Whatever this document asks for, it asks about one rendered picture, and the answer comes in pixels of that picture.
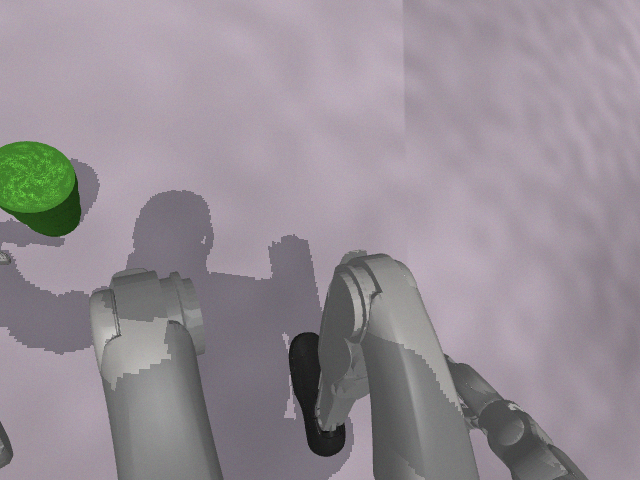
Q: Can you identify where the cup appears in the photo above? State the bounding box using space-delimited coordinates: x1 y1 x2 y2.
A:
0 141 81 237

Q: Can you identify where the right robot arm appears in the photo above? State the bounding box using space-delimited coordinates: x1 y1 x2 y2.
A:
478 400 589 480

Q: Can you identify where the right robot foot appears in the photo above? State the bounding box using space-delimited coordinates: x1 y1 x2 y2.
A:
289 332 346 457

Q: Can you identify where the right robot hand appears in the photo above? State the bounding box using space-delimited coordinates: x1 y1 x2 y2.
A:
443 353 504 433

